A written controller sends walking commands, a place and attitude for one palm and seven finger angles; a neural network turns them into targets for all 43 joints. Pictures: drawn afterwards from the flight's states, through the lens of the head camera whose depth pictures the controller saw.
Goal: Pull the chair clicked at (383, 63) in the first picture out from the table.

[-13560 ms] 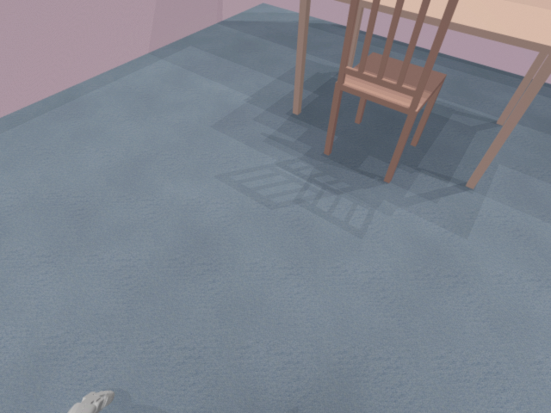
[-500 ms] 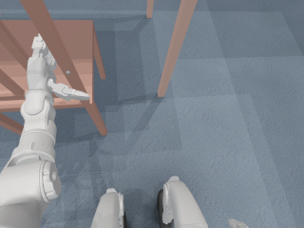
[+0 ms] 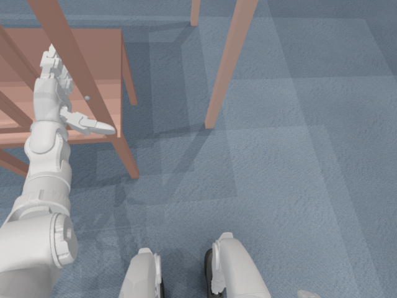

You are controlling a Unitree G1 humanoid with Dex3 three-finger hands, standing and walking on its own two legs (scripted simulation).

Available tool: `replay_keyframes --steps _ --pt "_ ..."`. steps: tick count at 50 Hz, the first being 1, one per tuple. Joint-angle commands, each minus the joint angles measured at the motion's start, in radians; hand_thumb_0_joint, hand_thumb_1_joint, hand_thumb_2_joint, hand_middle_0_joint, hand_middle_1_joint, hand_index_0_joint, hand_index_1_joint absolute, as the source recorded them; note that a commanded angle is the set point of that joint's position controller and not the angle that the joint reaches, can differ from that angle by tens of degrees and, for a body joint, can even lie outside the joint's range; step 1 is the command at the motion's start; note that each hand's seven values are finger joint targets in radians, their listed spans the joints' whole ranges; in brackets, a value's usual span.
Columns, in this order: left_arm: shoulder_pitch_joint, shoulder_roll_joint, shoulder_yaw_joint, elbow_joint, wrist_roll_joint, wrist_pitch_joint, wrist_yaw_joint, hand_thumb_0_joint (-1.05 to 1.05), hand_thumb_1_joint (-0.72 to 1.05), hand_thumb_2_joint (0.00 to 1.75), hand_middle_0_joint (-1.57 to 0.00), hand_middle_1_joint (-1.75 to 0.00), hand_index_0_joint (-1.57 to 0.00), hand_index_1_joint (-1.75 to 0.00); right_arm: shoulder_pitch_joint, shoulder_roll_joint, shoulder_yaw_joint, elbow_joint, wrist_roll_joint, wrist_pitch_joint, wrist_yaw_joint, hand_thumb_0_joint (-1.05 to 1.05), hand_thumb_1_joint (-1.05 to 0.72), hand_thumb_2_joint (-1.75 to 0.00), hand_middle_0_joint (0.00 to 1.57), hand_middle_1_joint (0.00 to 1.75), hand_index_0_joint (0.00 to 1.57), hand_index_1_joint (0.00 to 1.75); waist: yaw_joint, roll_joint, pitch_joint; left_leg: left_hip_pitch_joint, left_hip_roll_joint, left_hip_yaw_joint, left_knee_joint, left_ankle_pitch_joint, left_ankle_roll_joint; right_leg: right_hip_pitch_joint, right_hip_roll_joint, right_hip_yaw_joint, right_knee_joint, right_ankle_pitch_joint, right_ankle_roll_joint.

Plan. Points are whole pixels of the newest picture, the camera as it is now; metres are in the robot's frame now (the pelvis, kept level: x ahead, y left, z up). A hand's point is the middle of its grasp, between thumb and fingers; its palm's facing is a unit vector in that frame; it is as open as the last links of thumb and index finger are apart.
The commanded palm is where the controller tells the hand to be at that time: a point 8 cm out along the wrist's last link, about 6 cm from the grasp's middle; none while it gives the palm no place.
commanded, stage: hook a spindle and tug to test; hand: left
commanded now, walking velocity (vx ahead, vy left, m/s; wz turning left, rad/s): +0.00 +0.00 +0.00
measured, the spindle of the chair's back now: out of the picture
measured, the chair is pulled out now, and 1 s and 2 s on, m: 0.00 0.00 0.05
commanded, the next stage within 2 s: step backward, pulling the chair out in 1.46 s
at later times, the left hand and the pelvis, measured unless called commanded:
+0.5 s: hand (93, 97) +0.49 +0.18 +0.02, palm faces +0.03 -1.00 -0.03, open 12.3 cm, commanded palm +0.47 +0.21 +0.03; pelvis +0.00 +0.00 +0.00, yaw +0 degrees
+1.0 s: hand (94, 98) +0.49 +0.18 +0.02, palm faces +0.05 -1.00 -0.02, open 6.0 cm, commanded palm +0.45 +0.21 +0.03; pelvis +0.01 +0.00 +0.01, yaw -1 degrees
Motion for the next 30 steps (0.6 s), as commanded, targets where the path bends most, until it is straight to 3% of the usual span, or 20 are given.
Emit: replay_keyframes --steps 1,2,3,4,6,8,13,15,18,19,23,26,28,29,30 --pt "-0.379 0.198 0.017 -0.156 -0.003 -0.041 0.008 0.00 -0.50 0.30 -0.11 -0.24 -0.11 -0.24 0.163 -0.179 -0.061 -0.058 0.005 -0.012 -0.019 0.00 -0.90 -0.90 0.20 0.30 0.20 0.30 -0.025 0.102 -0.485 0.233 -0.026 -0.040 -0.171 0.399 -0.008 0.349 0.044 0.037 -0.093 0.226 -0.023" --pt "-0.412 0.200 0.011 -0.182 -0.002 -0.054 0.012 0.00 -0.50 0.30 -0.13 -0.30 -0.13 -0.30 0.165 -0.177 -0.059 -0.058 0.001 -0.015 -0.018 0.00 -0.90 -0.90 0.20 0.30 0.20 0.30 -0.024 0.150 -0.493 0.268 -0.025 -0.048 -0.170 0.432 -0.014 0.325 0.045 0.032 -0.082 0.234 -0.028" --pt "-0.401 0.220 0.032 -0.198 0.000 -0.066 0.018 0.00 -0.50 0.30 -0.15 -0.35 -0.15 -0.35 0.167 -0.179 -0.062 -0.060 -0.001 -0.014 -0.016 0.00 -0.90 -0.90 0.20 0.30 0.20 0.30 -0.012 0.143 -0.528 0.296 -0.022 -0.051 -0.167 0.458 -0.019 0.331 0.046 0.030 -0.079 0.243 -0.028" --pt "-0.411 0.204 0.018 -0.215 0.000 -0.077 0.023 0.00 -0.50 0.30 -0.17 -0.41 -0.17 -0.41 0.160 -0.177 -0.062 -0.063 -0.003 -0.016 -0.013 0.00 -0.90 -0.90 0.20 0.30 0.20 0.30 -0.018 0.166 -0.548 0.311 -0.024 -0.050 -0.159 0.473 -0.021 0.323 0.046 0.032 -0.076 0.251 -0.027" --pt "-0.427 0.206 0.019 -0.218 0.003 -0.094 0.033 0.00 -0.50 0.30 -0.20 -0.52 -0.20 -0.52 0.156 -0.175 -0.062 -0.062 -0.006 -0.018 -0.013 0.00 -0.90 -0.90 0.20 0.30 0.20 0.30 -0.025 0.138 -0.553 0.302 -0.023 -0.052 -0.150 0.473 -0.020 0.330 0.047 0.034 -0.074 0.254 -0.025" --pt "-0.415 0.203 0.018 -0.226 0.005 -0.103 0.034 0.00 -0.50 0.30 -0.24 -0.63 -0.24 -0.63 0.158 -0.175 -0.064 -0.061 -0.007 -0.019 -0.010 0.00 -0.90 -0.90 0.20 0.30 0.20 0.30 -0.019 0.159 -0.578 0.317 -0.024 -0.051 -0.147 0.493 -0.023 0.339 0.048 0.035 -0.069 0.270 -0.026" --pt "-0.381 0.199 0.017 -0.167 0.011 -0.065 0.028 0.00 -0.50 0.30 -0.32 -0.90 -0.32 -0.90 0.161 -0.178 -0.062 -0.061 -0.002 -0.008 -0.011 0.00 -0.90 -0.90 0.20 0.30 0.20 0.30 -0.021 0.117 -0.540 0.273 -0.022 -0.048 -0.152 0.478 -0.018 0.349 0.046 0.031 -0.070 0.272 -0.025" --pt "-0.371 0.210 0.031 -0.184 0.006 -0.054 0.029 0.00 -0.39 0.35 -0.36 -1.01 -0.36 -1.01 0.163 -0.178 -0.063 -0.066 -0.001 -0.005 -0.012 0.00 -0.90 -0.90 0.20 0.30 0.20 0.30 -0.017 0.104 -0.556 0.264 -0.023 -0.046 -0.154 0.474 -0.015 0.375 0.047 0.035 -0.073 0.285 -0.023" --pt "-0.387 0.181 0.003 -0.249 -0.002 -0.063 0.027 0.00 -0.22 0.42 -0.41 -1.18 -0.41 -1.18 0.162 -0.174 -0.064 -0.072 0.001 -0.009 -0.008 0.00 -0.90 -0.90 0.20 0.30 0.20 0.30 -0.012 0.166 -0.592 0.337 -0.019 -0.055 -0.161 0.524 -0.028 0.345 0.048 0.028 -0.072 0.286 -0.027" --pt "-0.386 0.178 0.004 -0.261 -0.004 -0.067 0.031 0.00 -0.16 0.44 -0.43 -1.23 -0.43 -1.23 0.160 -0.175 -0.066 -0.069 -0.001 -0.009 -0.008 0.00 -0.90 -0.90 0.20 0.30 0.20 0.30 -0.011 0.161 -0.596 0.349 -0.016 -0.059 -0.159 0.539 -0.031 0.340 0.049 0.025 -0.071 0.288 -0.027" --pt "-0.401 0.153 -0.014 -0.231 -0.002 -0.069 0.044 0.00 0.06 0.54 -0.50 -1.45 -0.50 -1.45 0.169 -0.174 -0.068 -0.055 -0.003 -0.011 -0.009 0.00 -0.90 -0.90 0.20 0.30 0.20 0.30 -0.032 0.123 -0.545 0.325 -0.015 -0.062 -0.161 0.507 -0.028 0.325 0.050 0.022 -0.078 0.269 -0.024" --pt "-0.382 0.173 0.009 -0.180 0.006 -0.060 0.055 0.00 0.23 0.61 -0.50 -1.45 -0.50 -1.45 0.169 -0.173 -0.063 -0.055 -0.003 -0.010 -0.011 0.00 -0.90 -0.90 0.20 0.30 0.20 0.30 -0.024 0.095 -0.506 0.257 -0.023 -0.049 -0.167 0.444 -0.019 0.352 0.048 0.028 -0.081 0.250 -0.023" --pt "-0.382 0.189 0.017 -0.203 0.016 -0.072 0.057 0.00 0.34 0.66 -0.50 -1.45 -0.50 -1.45 0.174 -0.173 -0.064 -0.056 -0.007 -0.012 -0.009 0.00 -0.90 -0.90 0.20 0.30 0.20 0.30 -0.016 0.115 -0.541 0.288 -0.022 -0.049 -0.165 0.473 -0.021 0.353 0.048 0.029 -0.076 0.267 -0.026" --pt "-0.372 0.162 -0.010 -0.196 0.021 -0.073 0.052 0.00 0.40 0.68 -0.50 -1.45 -0.50 -1.45 0.166 -0.168 -0.064 -0.059 -0.005 -0.012 -0.007 0.00 -0.90 -0.90 0.20 0.30 0.20 0.30 -0.015 0.134 -0.536 0.292 -0.024 -0.045 -0.165 0.475 -0.022 0.349 0.047 0.032 -0.078 0.267 -0.027" --pt "-0.382 0.161 -0.009 -0.198 0.017 -0.076 0.050 0.00 0.45 0.71 -0.50 -1.45 -0.50 -1.45 0.167 -0.170 -0.064 -0.057 -0.005 -0.011 -0.008 0.00 -0.90 -0.90 0.20 0.30 0.20 0.30 -0.021 0.117 -0.534 0.291 -0.022 -0.044 -0.162 0.474 -0.021 0.348 0.047 0.031 -0.079 0.269 -0.026"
